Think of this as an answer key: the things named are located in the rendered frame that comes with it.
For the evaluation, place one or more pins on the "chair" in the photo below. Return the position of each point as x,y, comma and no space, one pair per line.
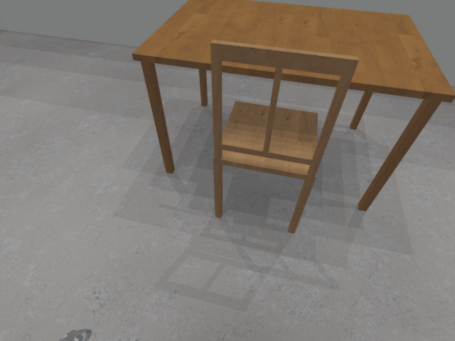
272,139

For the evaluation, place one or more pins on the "table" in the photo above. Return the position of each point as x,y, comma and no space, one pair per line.
393,58

